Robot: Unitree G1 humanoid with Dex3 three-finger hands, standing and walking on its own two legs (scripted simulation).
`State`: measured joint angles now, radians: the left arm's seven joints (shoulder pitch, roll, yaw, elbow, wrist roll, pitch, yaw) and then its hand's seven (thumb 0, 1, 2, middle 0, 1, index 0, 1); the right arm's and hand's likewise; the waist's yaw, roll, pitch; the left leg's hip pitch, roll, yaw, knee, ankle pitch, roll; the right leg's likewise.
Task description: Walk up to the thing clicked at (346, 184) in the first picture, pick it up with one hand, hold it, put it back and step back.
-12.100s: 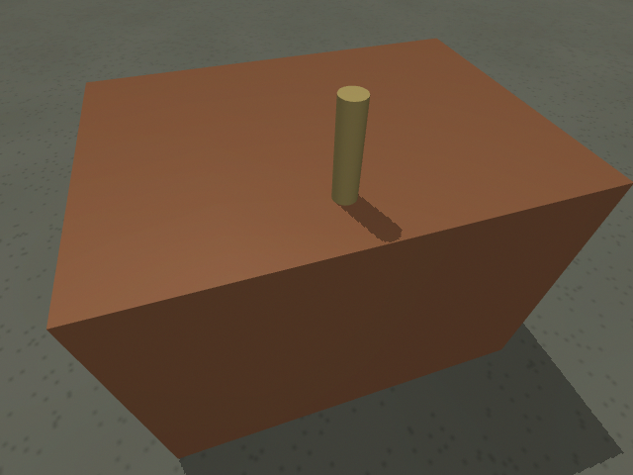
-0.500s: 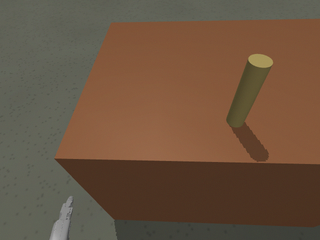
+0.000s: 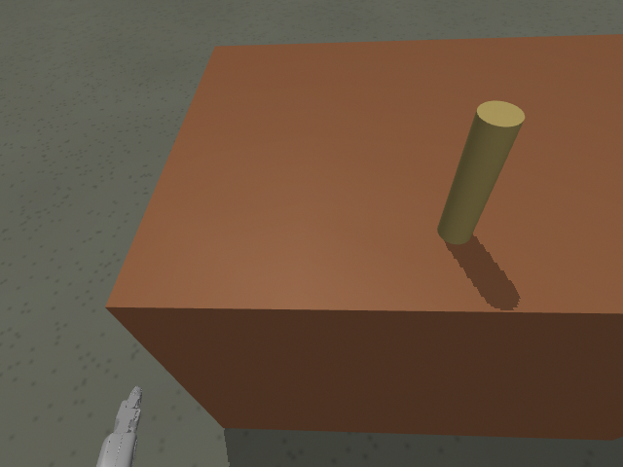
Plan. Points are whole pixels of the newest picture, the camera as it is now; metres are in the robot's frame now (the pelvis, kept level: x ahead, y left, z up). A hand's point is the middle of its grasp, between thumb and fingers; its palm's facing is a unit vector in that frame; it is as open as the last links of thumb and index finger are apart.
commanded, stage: approach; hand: right
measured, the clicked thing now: (473, 182) +0.48 -0.19 +0.10
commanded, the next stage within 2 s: close in in 0.46 s
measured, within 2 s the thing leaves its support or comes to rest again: neither
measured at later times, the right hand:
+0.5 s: hand (576, 226) +0.41 -0.30 +0.09, palm faces +0.06 +1.00 +0.04, open 17.7 cm
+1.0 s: hand (483, 220) +0.45 -0.21 +0.06, palm faces +0.12 +0.99 +0.02, open 17.7 cm
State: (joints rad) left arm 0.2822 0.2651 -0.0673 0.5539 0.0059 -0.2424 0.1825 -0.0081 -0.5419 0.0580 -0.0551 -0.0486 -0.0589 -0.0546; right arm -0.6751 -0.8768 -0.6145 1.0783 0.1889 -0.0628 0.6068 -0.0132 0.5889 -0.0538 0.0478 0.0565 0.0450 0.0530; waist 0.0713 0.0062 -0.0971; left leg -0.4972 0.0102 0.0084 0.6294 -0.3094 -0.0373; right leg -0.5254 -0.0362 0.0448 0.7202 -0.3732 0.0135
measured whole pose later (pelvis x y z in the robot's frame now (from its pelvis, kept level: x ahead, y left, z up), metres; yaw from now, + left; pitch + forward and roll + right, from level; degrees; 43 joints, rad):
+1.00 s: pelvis -0.02 +0.01 -0.03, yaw +2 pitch +15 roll +2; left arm 0.35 0.24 0.02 0.24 0.03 -0.11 0.03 -0.01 -0.54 0.04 -0.06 -0.06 -0.07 -0.06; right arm -0.72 -0.45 -0.45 1.02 0.11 -0.28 0.20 -0.01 0.59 -0.04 0.04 0.05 0.03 0.05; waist 0.13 0.00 -0.12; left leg -0.76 0.00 -0.02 0.89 -0.40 -0.03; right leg -0.75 -0.04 0.03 0.95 -0.46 0.02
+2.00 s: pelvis -0.01 +0.00 -0.03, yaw +2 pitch +16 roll +1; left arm 0.39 0.25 0.07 0.16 0.02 -0.06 -0.02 -0.01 -0.55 0.06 -0.05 -0.05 -0.06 -0.05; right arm -0.76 -0.39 -0.44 1.03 0.07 -0.27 0.10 -0.01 0.45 -0.25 0.68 0.47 0.68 0.47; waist 0.15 -0.01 -0.13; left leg -0.78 0.00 -0.03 0.91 -0.42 -0.04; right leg -0.77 -0.04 0.01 0.95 -0.47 0.01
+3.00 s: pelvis -0.01 +0.01 -0.02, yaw +2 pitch +14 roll +1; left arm 0.34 0.23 0.03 0.27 0.02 -0.09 0.01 -0.01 -0.54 0.06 -0.06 -0.05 -0.06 -0.06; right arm -0.87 -0.43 -0.40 1.05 0.06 -0.18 0.08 -0.01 0.12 -1.08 0.86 1.14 0.90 1.15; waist 0.13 -0.01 -0.11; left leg -0.69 0.00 -0.03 0.82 -0.37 -0.03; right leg -0.67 -0.04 0.01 0.86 -0.42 0.02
